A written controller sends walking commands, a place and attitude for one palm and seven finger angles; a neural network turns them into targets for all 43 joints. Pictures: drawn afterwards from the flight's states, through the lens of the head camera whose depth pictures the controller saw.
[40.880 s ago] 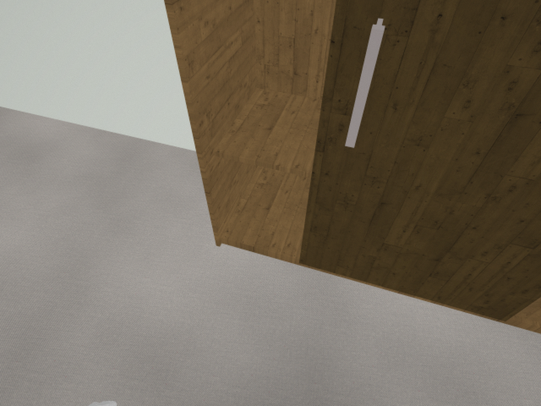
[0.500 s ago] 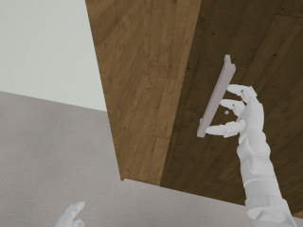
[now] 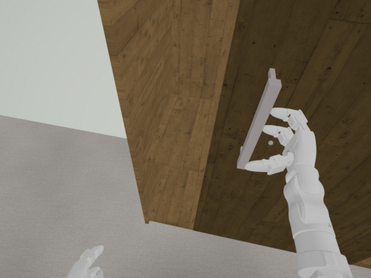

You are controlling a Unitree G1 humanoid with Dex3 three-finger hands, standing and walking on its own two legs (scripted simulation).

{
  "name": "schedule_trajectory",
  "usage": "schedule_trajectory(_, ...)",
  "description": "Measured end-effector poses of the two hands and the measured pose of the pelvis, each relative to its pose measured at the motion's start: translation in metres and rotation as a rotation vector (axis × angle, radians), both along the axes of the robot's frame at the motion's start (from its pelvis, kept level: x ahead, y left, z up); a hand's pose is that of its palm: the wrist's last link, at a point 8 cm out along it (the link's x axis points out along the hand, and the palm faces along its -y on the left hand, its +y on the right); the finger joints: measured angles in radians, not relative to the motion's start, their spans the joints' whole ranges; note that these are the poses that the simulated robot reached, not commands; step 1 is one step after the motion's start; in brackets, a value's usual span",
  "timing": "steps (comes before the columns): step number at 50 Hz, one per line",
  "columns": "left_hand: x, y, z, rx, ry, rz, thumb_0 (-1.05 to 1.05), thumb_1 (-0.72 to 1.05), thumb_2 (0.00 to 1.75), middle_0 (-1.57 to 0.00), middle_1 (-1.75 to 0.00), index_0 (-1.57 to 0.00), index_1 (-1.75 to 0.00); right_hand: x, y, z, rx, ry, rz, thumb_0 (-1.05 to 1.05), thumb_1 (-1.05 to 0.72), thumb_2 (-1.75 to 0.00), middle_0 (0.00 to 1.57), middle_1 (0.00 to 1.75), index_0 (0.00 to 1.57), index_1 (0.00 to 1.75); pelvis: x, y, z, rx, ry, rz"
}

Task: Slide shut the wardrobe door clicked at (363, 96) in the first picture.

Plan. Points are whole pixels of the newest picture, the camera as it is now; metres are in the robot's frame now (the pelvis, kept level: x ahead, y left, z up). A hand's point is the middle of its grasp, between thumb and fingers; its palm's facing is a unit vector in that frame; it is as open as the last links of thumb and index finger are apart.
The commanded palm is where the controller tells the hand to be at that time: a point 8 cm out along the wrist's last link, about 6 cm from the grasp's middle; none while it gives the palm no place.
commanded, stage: slide the fingers in behind the handle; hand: right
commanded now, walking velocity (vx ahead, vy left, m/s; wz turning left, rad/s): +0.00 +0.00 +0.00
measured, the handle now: (254, 125) +0.44 -0.12 +0.12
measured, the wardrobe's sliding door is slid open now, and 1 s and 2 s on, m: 0.24 0.24 0.24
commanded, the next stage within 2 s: grip the handle and tug to test in 1.40 s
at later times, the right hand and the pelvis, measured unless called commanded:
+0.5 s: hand (258, 143) +0.38 -0.12 +0.13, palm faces +0.10 +1.00 +0.02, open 14.0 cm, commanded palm +0.35 -0.17 +0.12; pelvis -0.01 +0.00 +0.00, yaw +0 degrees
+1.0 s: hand (247, 139) +0.38 -0.09 +0.13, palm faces +0.09 +1.00 +0.02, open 14.0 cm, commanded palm +0.35 -0.15 +0.12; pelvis +0.00 +0.01 +0.00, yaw +0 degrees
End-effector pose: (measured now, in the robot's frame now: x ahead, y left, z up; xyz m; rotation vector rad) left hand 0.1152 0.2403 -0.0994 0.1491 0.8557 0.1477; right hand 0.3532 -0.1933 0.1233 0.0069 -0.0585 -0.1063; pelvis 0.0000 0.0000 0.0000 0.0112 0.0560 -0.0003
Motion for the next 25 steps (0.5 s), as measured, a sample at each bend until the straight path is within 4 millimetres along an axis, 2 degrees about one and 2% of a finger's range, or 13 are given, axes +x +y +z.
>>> schedule_trajectory(12, 0.015, -0.008, 0.007, -0.004, -0.046, -0.027, 0.02, 0.91, 0.90, -0.20, -0.30, -0.20, -0.30, -0.004, 0.008, 0.001, 0.005, 0.018, -0.008, -0.01, 0.50, -0.30, 0.30, 1.20, 0.30, 1.20, -0.003, 0.000, 0.001, -0.001, -0.014, -0.001)
schedule_trajectory(17, 0.015, -0.007, 0.006, -0.006, -0.047, -0.033, 0.02, 0.91, 0.90, -0.20, -0.30, -0.20, -0.30, -0.006, 0.013, 0.005, 0.004, 0.001, 0.002, -0.01, 0.50, -0.30, 0.30, 1.20, 0.30, 1.20, -0.004, 0.001, 0.000, 0.000, -0.016, -0.005)
schedule_trajectory(25, 0.008, -0.004, 0.004, -0.003, -0.026, -0.027, 0.02, 0.91, 0.90, -0.20, -0.30, -0.20, -0.30, -0.004, 0.025, 0.001, 0.008, 0.025, 0.008, -0.01, 0.50, -0.30, 0.30, 1.20, 0.30, 1.20, -0.006, 0.003, 0.000, -0.002, -0.016, -0.005)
